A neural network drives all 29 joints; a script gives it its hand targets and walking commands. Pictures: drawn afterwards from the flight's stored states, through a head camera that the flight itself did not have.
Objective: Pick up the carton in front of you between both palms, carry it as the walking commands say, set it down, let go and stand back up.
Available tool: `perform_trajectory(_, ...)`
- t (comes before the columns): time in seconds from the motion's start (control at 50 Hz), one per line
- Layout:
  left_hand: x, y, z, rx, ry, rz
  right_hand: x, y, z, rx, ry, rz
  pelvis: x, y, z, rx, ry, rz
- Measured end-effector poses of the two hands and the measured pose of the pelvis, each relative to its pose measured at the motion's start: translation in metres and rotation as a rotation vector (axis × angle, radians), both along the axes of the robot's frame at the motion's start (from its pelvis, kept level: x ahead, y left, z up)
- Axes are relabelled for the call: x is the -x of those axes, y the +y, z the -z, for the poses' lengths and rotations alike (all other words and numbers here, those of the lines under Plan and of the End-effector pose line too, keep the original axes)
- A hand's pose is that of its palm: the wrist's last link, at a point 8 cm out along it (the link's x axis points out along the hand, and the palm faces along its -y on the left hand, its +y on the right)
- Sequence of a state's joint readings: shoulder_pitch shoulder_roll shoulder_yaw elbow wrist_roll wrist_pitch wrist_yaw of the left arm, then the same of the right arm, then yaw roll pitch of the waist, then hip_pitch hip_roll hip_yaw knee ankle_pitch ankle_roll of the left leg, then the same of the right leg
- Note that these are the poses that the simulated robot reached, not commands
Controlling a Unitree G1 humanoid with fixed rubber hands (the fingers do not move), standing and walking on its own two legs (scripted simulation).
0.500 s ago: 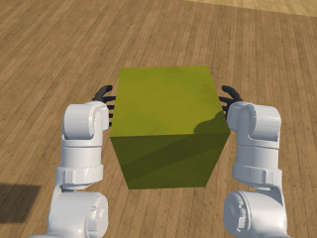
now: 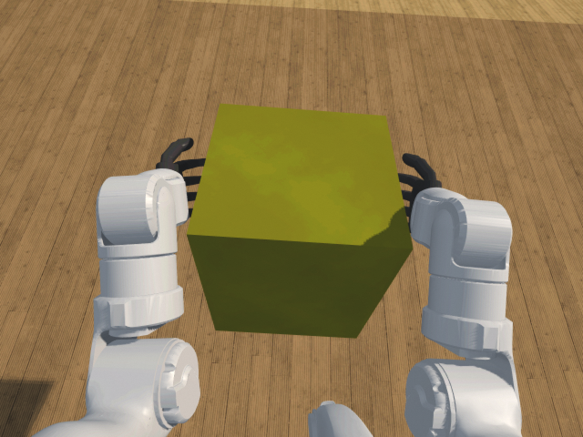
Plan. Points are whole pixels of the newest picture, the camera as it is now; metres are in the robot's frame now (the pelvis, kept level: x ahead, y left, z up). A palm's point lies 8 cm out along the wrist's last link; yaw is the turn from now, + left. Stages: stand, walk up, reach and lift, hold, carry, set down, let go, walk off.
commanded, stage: carry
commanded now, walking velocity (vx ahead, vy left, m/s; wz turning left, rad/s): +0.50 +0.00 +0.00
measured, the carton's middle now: (294, 231) +0.39 -0.04 +0.07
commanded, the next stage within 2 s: none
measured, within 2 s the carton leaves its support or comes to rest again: neither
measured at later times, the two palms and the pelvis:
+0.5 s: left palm (133, 24) +0.68 +0.18 +0.22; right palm (326, 13) +0.71 -0.12 +0.22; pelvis +0.32 -0.01 +0.04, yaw +1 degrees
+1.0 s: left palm out of the picture +0.99 +0.15 +0.25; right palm out of the picture +1.01 -0.15 +0.25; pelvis +0.63 -0.02 +0.09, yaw +1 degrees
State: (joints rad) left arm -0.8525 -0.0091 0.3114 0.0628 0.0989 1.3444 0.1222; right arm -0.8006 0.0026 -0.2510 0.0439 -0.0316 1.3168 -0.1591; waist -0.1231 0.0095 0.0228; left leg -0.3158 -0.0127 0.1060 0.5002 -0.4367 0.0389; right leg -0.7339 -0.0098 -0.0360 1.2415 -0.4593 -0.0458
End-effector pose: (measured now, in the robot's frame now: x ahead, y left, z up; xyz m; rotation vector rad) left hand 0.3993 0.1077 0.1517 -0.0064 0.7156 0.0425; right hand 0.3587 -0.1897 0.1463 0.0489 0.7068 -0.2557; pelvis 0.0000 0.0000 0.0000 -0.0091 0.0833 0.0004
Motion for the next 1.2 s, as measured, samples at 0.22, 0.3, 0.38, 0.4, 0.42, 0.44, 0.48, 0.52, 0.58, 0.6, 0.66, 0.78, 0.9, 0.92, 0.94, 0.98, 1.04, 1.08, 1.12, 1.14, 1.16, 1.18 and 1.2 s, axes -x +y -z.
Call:
perform_trajectory(0.22,-0.119,0.018,-0.020,-0.046,-0.021,-0.120,-0.172,0.018,-0.030,-0.031,-0.021,-0.154,-0.146,-0.031,-0.012,0.025,-0.013,-0.009)
perform_trajectory(0.3,-0.144,0.042,-0.021,-0.043,0.029,-0.189,-0.223,0.044,-0.036,-0.033,0.028,-0.222,-0.189,-0.035,-0.031,-0.001,-0.007,-0.012)
perform_trajectory(0.38,-0.187,0.059,-0.041,-0.035,-0.012,-0.230,-0.273,0.061,-0.053,-0.047,-0.013,-0.246,-0.234,-0.032,-0.042,-0.016,-0.004,-0.018)
perform_trajectory(0.4,-0.201,0.062,-0.047,-0.033,-0.028,-0.232,-0.286,0.064,-0.058,-0.049,-0.030,-0.245,-0.247,-0.030,-0.043,-0.017,-0.002,-0.018)
perform_trajectory(0.42,-0.215,0.064,-0.053,-0.031,-0.043,-0.230,-0.299,0.066,-0.062,-0.043,-0.045,-0.240,-0.260,-0.027,-0.044,-0.018,0.001,-0.018)
perform_trajectory(0.44,-0.231,0.066,-0.058,-0.029,-0.056,-0.227,-0.312,0.068,-0.067,-0.042,-0.058,-0.234,-0.274,-0.024,-0.044,-0.019,0.002,-0.017)
perform_trajectory(0.48,-0.265,0.069,-0.065,-0.022,-0.073,-0.209,-0.339,0.069,-0.073,-0.032,-0.076,-0.218,-0.304,-0.017,-0.041,-0.027,0.001,-0.017)
perform_trajectory(0.52,-0.301,0.068,-0.068,-0.017,-0.083,-0.172,-0.364,0.068,-0.077,-0.009,-0.085,-0.192,-0.335,-0.007,-0.036,-0.048,-0.014,-0.010)
perform_trajectory(0.58,-0.350,0.056,-0.067,-0.021,-0.041,-0.098,-0.388,0.055,-0.072,0.014,-0.041,-0.135,-0.372,0.006,-0.043,-0.042,-0.024,-0.008)
perform_trajectory(0.6,-0.363,0.050,-0.067,-0.028,-0.016,-0.075,-0.394,0.050,-0.070,0.013,-0.015,-0.116,-0.383,0.009,-0.049,-0.034,-0.023,-0.009)
perform_trajectory(0.66,-0.402,0.034,-0.069,-0.033,0.036,-0.024,-0.413,0.035,-0.067,0.008,0.038,-0.065,-0.413,0.016,-0.065,-0.012,-0.019,-0.005)
perform_trajectory(0.78,-0.475,0.018,-0.088,-0.003,-0.007,-0.001,-0.477,0.019,-0.091,0.004,-0.007,-0.015,-0.478,0.015,-0.081,0.008,-0.010,0.000)
perform_trajectory(0.9,-0.552,0.021,-0.107,-0.017,-0.061,-0.051,-0.574,0.020,-0.112,-0.010,-0.062,-0.063,-0.565,0.000,-0.080,0.024,-0.002,-0.002)
perform_trajectory(0.92,-0.564,0.023,-0.107,-0.027,-0.061,-0.066,-0.592,0.022,-0.112,-0.010,-0.062,-0.084,-0.580,-0.005,-0.077,0.030,-0.010,-0.007)
perform_trajectory(0.94,-0.574,0.027,-0.106,-0.038,-0.056,-0.082,-0.609,0.025,-0.111,-0.013,-0.056,-0.107,-0.594,-0.009,-0.078,0.039,-0.017,-0.015)
perform_trajectory(0.98,-0.588,0.036,-0.102,-0.054,-0.020,-0.119,-0.640,0.034,-0.109,-0.016,-0.019,-0.154,-0.618,-0.015,-0.085,0.034,-0.023,-0.015)
perform_trajectory(1.04,-0.605,0.052,-0.097,-0.057,0.039,-0.167,-0.678,0.051,-0.110,-0.020,0.038,-0.206,-0.649,-0.021,-0.102,0.016,-0.020,-0.014)
perform_trajectory(1.08,-0.620,0.061,-0.101,-0.052,0.050,-0.194,-0.702,0.061,-0.114,-0.025,0.048,-0.228,-0.669,-0.023,-0.111,0.005,-0.019,-0.019)
perform_trajectory(1.12,-0.641,0.067,-0.109,-0.048,0.034,-0.215,-0.727,0.068,-0.122,-0.032,0.032,-0.240,-0.690,-0.023,-0.118,-0.004,-0.017,-0.023)
perform_trajectory(1.14,-0.652,0.069,-0.115,-0.047,0.019,-0.222,-0.739,0.071,-0.127,-0.035,0.017,-0.242,-0.701,-0.022,-0.120,-0.007,-0.015,-0.025)
perform_trajectory(1.16,-0.665,0.071,-0.122,-0.045,0.002,-0.226,-0.752,0.072,-0.132,-0.038,-0.001,-0.240,-0.713,-0.021,-0.122,-0.009,-0.012,-0.025)
perform_trajectory(1.18,-0.679,0.073,-0.128,-0.042,-0.015,-0.227,-0.764,0.074,-0.138,-0.041,-0.018,-0.237,-0.725,-0.019,-0.124,-0.011,-0.010,-0.025)
perform_trajectory(1.2,-0.694,0.074,-0.134,-0.039,-0.031,-0.226,-0.777,0.075,-0.143,-0.042,-0.034,-0.232,-0.738,-0.017,-0.125,-0.012,-0.007,-0.025)
